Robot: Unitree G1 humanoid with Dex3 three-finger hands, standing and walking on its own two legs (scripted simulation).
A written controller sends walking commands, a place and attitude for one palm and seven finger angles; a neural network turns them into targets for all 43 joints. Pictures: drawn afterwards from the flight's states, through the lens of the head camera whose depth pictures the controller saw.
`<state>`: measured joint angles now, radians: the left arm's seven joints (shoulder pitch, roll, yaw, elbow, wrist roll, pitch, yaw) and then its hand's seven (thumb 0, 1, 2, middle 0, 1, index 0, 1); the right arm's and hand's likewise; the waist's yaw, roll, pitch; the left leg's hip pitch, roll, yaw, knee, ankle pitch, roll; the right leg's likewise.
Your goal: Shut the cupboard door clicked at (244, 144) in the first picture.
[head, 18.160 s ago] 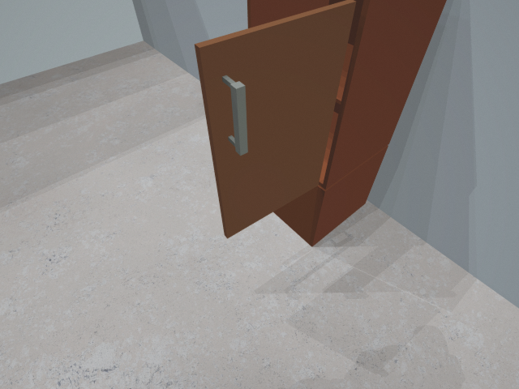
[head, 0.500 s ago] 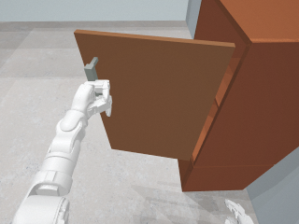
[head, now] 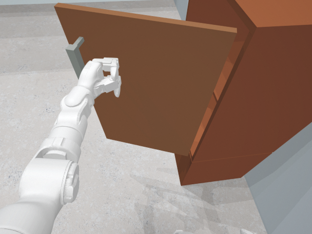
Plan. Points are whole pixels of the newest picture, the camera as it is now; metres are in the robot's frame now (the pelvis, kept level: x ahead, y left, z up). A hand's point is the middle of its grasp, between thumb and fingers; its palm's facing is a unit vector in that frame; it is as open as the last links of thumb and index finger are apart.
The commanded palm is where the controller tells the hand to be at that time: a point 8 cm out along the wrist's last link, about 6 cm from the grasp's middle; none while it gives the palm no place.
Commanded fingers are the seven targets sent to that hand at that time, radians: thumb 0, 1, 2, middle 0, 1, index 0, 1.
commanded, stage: push the door shut along its arc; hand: left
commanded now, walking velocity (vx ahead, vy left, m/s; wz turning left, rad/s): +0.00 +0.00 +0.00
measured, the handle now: (85, 69) +0.52 +0.16 +0.12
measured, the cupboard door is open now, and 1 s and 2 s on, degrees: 70 51 51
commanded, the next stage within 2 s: pull the fist back off the door in 0.68 s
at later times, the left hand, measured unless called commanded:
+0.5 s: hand (121, 74) +0.49 +0.07 +0.13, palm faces -0.41 -0.91 -0.04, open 3.2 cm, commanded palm +0.51 +0.10 +0.13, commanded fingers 0.00 0.90 0.90 -1.30 -1.50 -1.30 -1.50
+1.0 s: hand (142, 60) +0.54 +0.01 +0.13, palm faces +0.01 -0.99 +0.11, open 3.3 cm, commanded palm +0.50 +0.06 +0.13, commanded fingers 0.00 0.90 0.90 -1.30 -1.50 -1.30 -1.50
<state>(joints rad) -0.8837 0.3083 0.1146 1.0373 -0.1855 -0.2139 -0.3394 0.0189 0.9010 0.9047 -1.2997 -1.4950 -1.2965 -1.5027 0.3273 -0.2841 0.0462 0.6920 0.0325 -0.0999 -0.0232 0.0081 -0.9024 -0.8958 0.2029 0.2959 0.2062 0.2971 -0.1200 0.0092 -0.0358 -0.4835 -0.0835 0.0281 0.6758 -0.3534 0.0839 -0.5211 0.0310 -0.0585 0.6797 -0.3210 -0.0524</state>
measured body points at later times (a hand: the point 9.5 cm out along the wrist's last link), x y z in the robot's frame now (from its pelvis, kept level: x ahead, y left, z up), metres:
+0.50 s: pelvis +0.01 -0.01 +0.00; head +0.09 -0.01 +0.44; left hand +0.50 +0.12 +0.13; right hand +0.05 -0.28 -0.12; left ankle -0.01 +0.06 -0.72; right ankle +0.01 -0.09 -0.72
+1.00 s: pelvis +0.01 -0.01 -0.01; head +0.12 -0.01 +0.43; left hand +0.53 +0.07 +0.12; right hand +0.02 -0.25 -0.14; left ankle -0.01 +0.07 -0.72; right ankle +0.01 -0.09 -0.72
